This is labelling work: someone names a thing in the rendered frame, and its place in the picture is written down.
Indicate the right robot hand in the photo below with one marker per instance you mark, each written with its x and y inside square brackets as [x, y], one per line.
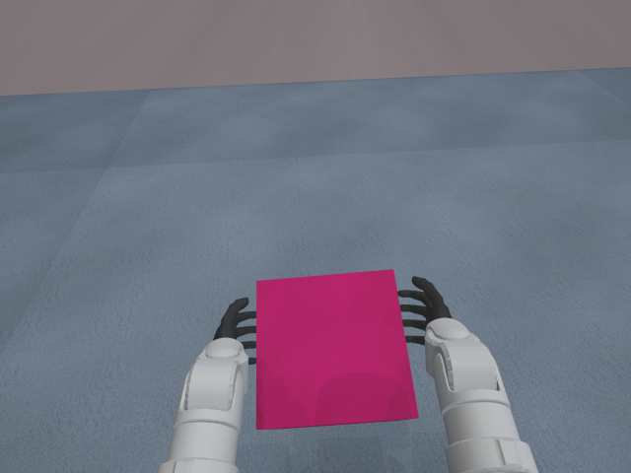
[434, 307]

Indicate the carton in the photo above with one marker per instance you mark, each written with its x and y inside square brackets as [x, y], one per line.
[331, 350]

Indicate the robot left forearm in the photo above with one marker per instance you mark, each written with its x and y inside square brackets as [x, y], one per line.
[209, 412]

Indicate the left robot hand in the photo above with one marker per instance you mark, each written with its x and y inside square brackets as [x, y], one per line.
[231, 319]

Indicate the robot right forearm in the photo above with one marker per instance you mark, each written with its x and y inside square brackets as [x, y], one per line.
[481, 431]

